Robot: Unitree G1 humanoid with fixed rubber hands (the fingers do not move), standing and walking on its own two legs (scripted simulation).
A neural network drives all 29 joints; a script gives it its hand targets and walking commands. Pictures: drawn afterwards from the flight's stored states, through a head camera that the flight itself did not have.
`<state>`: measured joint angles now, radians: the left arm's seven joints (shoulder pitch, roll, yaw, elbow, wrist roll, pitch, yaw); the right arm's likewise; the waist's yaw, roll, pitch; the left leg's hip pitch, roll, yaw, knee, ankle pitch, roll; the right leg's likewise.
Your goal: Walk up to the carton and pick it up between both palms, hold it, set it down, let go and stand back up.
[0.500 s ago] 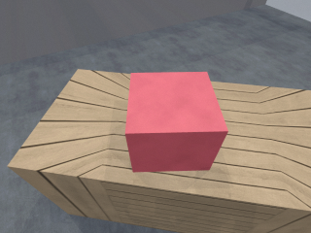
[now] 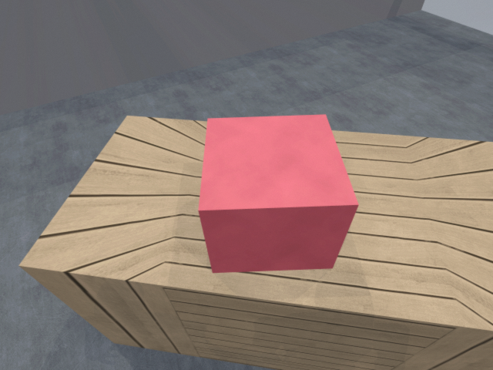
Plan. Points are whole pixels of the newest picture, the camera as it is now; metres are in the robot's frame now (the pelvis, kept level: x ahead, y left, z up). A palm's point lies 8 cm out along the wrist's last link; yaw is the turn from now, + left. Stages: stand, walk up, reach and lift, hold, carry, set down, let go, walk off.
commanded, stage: stand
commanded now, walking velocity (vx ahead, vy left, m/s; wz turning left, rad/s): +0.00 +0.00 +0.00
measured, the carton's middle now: (269, 193) +0.48 +0.02 -0.03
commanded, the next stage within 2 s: none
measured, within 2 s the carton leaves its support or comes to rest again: neither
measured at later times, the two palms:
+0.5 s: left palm out of the picture +0.03 +0.28 -0.12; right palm out of the picture +0.07 -0.27 -0.12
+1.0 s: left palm out of the picture +0.02 +0.28 -0.12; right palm out of the picture +0.06 -0.27 -0.13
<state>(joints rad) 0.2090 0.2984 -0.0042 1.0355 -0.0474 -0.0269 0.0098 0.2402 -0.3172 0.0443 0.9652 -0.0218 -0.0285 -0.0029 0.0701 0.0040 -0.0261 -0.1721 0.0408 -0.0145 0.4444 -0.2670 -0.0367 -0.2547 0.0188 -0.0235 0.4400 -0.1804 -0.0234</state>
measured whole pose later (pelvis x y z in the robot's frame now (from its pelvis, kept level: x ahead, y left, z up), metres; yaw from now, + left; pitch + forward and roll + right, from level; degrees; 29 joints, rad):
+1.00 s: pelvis -0.01 +0.00 +0.00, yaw +0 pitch -1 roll +0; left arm 0.21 0.30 0.00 1.07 -0.05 -0.03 0.01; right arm 0.24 -0.32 0.04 1.01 -0.02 -0.03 0.00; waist 0.07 0.02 -0.03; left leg -0.17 0.04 -0.01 0.44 -0.26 -0.04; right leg -0.25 0.02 -0.02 0.44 -0.17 -0.03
